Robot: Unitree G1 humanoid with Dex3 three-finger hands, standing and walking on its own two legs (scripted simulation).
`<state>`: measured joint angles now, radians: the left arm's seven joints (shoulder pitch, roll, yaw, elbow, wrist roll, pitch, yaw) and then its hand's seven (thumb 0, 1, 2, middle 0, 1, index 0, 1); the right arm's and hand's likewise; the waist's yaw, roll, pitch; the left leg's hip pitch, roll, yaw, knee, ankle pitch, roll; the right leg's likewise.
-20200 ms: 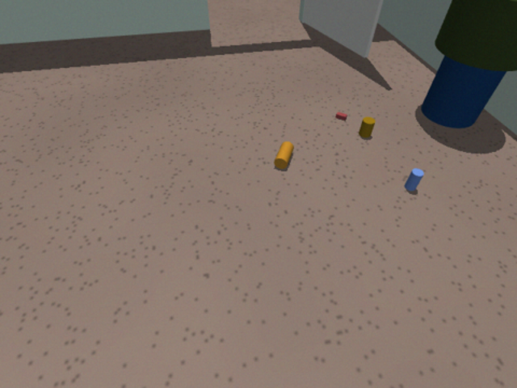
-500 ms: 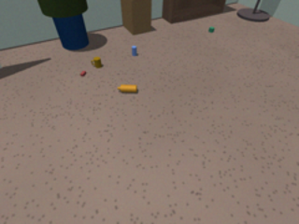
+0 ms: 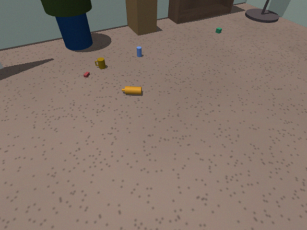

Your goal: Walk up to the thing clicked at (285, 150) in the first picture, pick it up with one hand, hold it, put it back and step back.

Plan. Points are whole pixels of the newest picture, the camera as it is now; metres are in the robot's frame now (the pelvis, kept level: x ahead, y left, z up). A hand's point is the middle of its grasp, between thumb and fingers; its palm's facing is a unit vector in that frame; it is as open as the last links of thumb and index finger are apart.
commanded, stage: stand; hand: left
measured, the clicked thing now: (131, 90) +1.50 +0.22 -0.74
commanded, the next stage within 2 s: walk up in 0.48 s
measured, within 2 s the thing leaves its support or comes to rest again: neither
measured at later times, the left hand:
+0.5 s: hand out of the picture +0.07 +0.25 -0.16, palm faces -0.03 -0.94 -0.34, open 7.4 cm
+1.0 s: hand out of the picture +0.15 +0.22 -0.13, palm faces +0.01 -0.91 -0.41, open 7.4 cm
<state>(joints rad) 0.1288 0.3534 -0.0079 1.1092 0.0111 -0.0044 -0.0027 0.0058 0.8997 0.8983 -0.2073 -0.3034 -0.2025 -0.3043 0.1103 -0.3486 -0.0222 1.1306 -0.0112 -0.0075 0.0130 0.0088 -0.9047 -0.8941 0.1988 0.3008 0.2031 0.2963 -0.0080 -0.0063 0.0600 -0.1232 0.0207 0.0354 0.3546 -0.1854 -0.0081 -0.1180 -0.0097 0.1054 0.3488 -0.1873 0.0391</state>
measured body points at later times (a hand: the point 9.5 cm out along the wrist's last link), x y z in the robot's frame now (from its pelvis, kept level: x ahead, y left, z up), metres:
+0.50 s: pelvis +0.00 +0.00 +0.00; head +0.01 +0.00 +0.45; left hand +0.07 +0.30 -0.13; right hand +0.08 -0.31 -0.13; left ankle +0.01 +0.12 -0.75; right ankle +0.01 -0.15 -0.75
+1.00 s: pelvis +0.13 -0.07 +0.00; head +0.12 -0.09 +0.44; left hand +0.15 +0.26 -0.11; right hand +0.19 -0.40 -0.13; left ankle +0.21 +0.08 -0.69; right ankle +0.10 -0.17 -0.75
